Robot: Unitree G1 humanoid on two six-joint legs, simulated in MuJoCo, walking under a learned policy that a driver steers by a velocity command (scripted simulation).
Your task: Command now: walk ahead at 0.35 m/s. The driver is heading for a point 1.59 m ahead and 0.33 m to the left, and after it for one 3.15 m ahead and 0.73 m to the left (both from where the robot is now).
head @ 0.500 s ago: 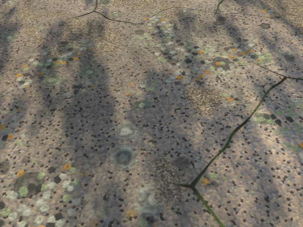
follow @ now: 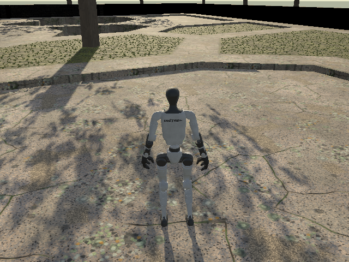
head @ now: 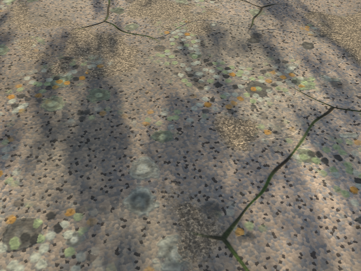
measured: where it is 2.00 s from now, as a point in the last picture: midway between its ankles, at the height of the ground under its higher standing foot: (126, 163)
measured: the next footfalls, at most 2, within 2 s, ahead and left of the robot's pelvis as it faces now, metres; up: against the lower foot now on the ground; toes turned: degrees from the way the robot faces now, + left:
right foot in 0.38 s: +0.36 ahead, -0.15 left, +0.00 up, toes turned +0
left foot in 0.92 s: +0.62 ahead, +0.14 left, +0.00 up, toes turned +21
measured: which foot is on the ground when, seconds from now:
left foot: down 0.00-0.38, up 0.40-0.90, down 0.92-1.00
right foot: up 0.00-0.36, down 0.38-0.94, up 0.96-1.00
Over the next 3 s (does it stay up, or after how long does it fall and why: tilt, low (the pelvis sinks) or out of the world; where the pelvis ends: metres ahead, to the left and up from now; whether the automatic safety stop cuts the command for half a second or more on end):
stays up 1.54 0.26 -0.01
